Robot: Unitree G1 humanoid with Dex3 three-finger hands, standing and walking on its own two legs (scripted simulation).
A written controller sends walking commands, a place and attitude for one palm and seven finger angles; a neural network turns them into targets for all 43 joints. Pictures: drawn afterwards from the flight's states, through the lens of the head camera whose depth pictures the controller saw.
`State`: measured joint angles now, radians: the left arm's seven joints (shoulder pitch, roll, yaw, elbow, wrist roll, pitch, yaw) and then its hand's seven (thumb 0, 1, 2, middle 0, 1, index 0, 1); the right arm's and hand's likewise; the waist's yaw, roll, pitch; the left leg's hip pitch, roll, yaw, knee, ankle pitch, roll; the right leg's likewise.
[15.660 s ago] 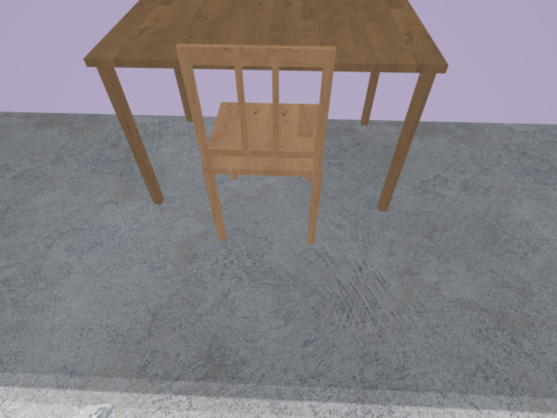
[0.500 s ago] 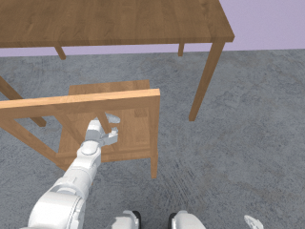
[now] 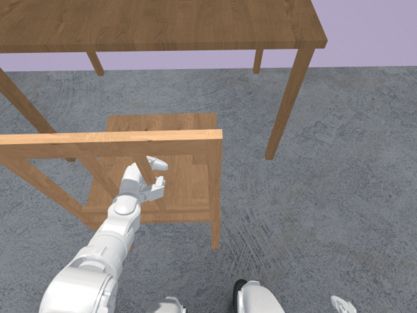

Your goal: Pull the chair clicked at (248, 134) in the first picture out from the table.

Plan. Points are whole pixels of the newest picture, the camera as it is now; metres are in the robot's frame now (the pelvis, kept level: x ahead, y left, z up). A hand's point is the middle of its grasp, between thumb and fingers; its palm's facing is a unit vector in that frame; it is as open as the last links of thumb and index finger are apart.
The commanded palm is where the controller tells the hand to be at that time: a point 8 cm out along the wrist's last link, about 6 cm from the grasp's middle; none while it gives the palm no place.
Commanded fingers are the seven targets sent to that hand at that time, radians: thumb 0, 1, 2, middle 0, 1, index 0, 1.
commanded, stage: step backward, pulling the chair out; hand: left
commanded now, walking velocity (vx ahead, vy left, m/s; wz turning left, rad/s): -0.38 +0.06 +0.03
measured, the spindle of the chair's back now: (109, 186) +0.38 +0.25 -0.08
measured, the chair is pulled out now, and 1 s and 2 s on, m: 0.27 0.31 0.46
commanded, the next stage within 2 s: none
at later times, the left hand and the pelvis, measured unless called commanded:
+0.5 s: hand (156, 195) +0.35 +0.13 -0.05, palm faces -0.01 -0.98 -0.20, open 5.2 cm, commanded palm +0.36 +0.18 -0.05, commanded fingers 0.00 0.90 0.90 -0.50 -1.45 -0.50 -1.45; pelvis -0.02 +0.01 +0.00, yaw +2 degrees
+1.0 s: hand (153, 203) +0.33 +0.13 -0.05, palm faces -0.04 -0.99 -0.17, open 5.1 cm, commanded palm +0.32 +0.18 -0.04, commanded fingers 0.00 0.90 0.90 -0.50 -1.45 -0.50 -1.45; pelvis -0.06 +0.02 +0.01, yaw +2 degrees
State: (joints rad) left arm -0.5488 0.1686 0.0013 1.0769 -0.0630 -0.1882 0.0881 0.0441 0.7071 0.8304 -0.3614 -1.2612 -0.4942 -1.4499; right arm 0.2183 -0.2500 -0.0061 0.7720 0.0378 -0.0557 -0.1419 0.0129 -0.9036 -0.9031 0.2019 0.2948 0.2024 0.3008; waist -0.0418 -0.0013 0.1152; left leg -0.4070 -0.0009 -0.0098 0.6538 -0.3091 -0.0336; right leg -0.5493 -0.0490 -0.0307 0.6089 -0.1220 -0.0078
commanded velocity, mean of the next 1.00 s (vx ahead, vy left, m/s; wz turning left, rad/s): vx -0.38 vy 0.01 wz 0.01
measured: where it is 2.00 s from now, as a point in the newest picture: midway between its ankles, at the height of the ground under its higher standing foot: outside the picture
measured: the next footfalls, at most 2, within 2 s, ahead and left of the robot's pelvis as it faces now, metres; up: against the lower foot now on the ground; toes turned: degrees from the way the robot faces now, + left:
right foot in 0.66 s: +0.09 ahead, -0.11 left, +0.00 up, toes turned +0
left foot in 0.92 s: -0.02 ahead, +0.15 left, +0.00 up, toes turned +2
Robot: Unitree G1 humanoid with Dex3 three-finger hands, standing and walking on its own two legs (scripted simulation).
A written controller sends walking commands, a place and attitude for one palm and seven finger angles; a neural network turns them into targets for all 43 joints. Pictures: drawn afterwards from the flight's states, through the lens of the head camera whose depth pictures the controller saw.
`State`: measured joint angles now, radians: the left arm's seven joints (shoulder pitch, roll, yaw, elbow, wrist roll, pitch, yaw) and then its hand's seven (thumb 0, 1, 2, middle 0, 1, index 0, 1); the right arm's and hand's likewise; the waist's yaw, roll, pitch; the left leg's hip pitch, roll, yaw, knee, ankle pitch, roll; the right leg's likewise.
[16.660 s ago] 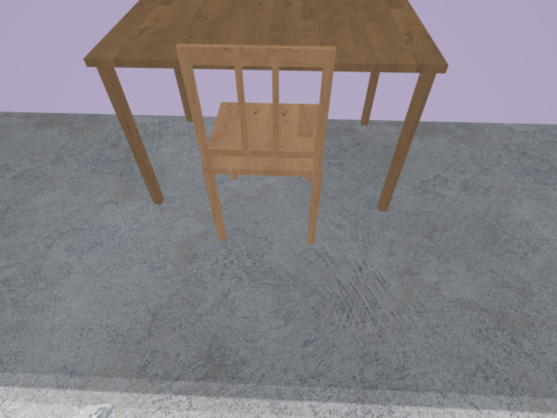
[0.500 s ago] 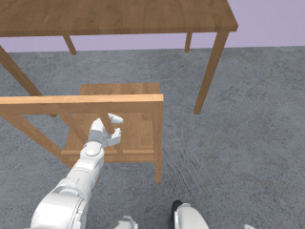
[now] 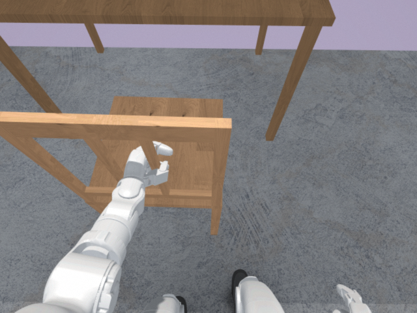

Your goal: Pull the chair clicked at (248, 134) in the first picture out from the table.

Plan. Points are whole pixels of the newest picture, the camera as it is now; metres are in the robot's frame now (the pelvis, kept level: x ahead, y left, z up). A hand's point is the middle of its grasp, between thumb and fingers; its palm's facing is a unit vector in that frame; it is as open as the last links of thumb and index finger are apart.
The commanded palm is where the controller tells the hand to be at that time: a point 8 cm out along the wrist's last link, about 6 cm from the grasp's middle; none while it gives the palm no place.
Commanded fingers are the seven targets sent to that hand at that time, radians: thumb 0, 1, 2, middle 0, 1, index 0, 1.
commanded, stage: step backward, pulling the chair out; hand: left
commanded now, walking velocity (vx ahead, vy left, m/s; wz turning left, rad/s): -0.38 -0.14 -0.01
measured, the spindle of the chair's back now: (114, 168) +0.42 +0.22 -0.09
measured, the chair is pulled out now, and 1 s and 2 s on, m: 0.31 0.46 0.70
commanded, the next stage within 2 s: stop walking, hand still on the chair in 1.44 s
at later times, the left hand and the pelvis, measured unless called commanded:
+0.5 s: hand (157, 201) +0.33 +0.11 -0.05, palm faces -0.08 -0.98 -0.16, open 5.1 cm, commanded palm +0.33 +0.16 -0.05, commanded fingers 0.00 0.90 0.90 -0.50 -1.45 -0.50 -1.45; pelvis -0.06 +0.00 +0.00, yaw -2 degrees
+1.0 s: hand (150, 247) +0.23 +0.11 -0.05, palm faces -0.05 -0.98 -0.17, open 5.2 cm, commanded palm +0.24 +0.16 -0.05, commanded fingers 0.00 0.90 0.90 -0.50 -1.45 -0.50 -1.45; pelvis -0.15 +0.00 +0.00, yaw -5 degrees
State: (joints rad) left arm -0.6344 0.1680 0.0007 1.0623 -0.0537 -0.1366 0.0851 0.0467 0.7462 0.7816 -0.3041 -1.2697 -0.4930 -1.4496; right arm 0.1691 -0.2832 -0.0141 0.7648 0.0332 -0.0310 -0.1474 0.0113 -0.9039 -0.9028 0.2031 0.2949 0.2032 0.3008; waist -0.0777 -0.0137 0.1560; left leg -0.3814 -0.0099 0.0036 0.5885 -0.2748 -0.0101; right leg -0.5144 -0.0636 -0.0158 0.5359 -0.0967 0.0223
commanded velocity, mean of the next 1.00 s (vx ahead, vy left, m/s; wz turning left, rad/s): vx -0.38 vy -0.03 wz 0.04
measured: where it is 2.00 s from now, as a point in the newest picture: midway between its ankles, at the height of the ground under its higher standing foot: outside the picture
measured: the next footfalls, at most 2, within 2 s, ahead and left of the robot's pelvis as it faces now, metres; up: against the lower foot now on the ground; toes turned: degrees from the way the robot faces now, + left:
right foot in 0.50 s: +0.00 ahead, -0.13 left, +0.00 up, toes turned -3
left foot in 0.74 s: -0.05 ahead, +0.13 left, +0.00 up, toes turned -3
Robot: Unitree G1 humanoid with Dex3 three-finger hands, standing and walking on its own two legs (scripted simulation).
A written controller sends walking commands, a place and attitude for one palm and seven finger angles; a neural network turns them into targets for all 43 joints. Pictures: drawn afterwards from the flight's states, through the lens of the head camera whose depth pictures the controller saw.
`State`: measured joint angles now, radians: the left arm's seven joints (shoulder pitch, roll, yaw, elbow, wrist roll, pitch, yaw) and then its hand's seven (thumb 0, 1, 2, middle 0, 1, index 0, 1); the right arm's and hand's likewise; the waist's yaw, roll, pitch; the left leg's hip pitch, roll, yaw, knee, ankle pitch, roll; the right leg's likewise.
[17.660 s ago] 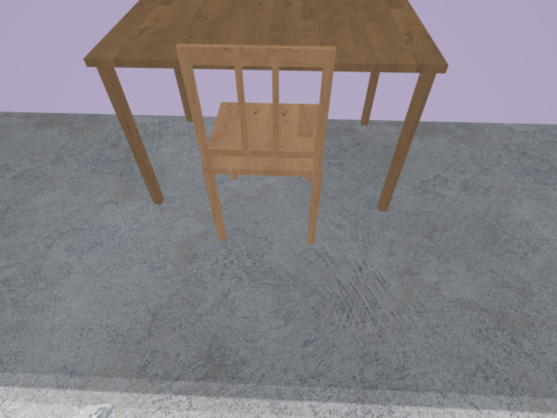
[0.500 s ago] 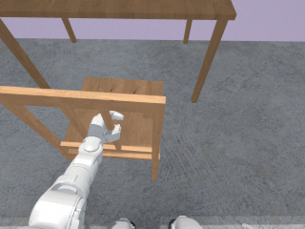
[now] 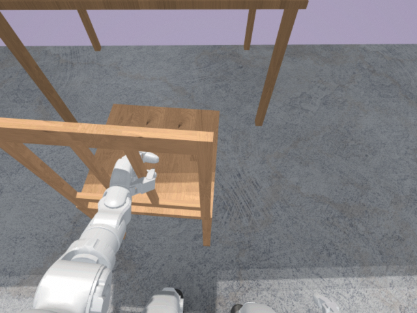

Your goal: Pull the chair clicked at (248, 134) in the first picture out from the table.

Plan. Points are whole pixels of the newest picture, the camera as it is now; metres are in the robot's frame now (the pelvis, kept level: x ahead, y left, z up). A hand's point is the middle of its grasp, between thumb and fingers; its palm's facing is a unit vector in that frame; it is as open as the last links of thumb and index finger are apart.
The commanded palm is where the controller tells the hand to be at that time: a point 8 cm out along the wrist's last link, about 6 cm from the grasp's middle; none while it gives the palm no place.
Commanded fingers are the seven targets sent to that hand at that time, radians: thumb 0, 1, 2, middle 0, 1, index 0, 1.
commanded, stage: step backward, pulling the chair out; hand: left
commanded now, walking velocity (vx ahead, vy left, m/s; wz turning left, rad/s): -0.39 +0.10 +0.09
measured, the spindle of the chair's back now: (102, 176) +0.40 +0.27 -0.09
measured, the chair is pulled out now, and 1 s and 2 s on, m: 0.46 0.70 0.71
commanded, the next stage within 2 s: stop walking, hand still on the chair in 0.44 s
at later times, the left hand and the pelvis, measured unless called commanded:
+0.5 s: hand (148, 234) +0.26 +0.13 -0.05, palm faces -0.03 -0.99 -0.14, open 5.1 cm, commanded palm +0.27 +0.19 -0.05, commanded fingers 0.00 0.90 0.90 -0.50 -1.45 -0.50 -1.45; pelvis -0.11 +0.01 +0.01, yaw +2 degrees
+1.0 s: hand (143, 302) +0.14 +0.12 -0.05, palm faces -0.02 -0.99 -0.15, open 5.1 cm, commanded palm +0.12 +0.18 -0.03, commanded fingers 0.00 0.90 0.90 -0.50 -1.45 -0.50 -1.45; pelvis -0.14 +0.01 +0.01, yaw +1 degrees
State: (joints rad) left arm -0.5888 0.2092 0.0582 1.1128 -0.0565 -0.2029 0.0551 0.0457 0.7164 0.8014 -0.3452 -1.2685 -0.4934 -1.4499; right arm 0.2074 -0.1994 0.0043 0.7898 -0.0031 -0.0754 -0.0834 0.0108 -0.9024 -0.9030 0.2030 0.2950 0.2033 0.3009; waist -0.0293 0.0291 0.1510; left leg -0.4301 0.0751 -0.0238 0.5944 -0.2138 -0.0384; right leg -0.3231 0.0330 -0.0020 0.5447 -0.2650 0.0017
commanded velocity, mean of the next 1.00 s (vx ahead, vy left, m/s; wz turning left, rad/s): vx -0.11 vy -0.01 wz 0.02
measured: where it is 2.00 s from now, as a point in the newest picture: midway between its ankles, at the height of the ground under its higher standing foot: outside the picture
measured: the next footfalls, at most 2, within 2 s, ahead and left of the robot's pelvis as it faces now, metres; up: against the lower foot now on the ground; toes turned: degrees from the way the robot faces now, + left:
left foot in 0.30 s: -0.10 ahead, +0.14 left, +0.00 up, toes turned +2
right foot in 0.52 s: -0.05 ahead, -0.12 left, +0.00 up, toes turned +1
